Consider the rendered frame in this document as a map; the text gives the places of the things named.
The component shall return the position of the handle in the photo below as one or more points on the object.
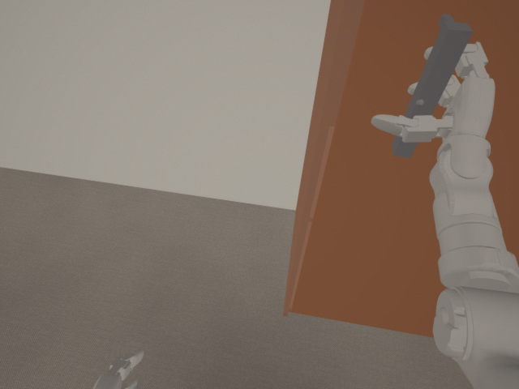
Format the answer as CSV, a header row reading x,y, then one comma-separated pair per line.
x,y
443,59

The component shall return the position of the robot right forearm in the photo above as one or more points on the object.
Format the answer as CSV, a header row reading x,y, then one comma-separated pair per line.
x,y
473,252

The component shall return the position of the robot right upper arm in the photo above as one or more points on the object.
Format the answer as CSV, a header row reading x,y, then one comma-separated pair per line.
x,y
479,329

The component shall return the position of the robot left hand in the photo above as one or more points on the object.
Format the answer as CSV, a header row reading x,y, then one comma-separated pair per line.
x,y
119,370

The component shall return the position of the wardrobe door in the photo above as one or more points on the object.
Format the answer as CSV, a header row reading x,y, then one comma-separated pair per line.
x,y
372,252

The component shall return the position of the robot right hand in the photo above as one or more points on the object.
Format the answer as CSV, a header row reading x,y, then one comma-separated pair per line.
x,y
470,103

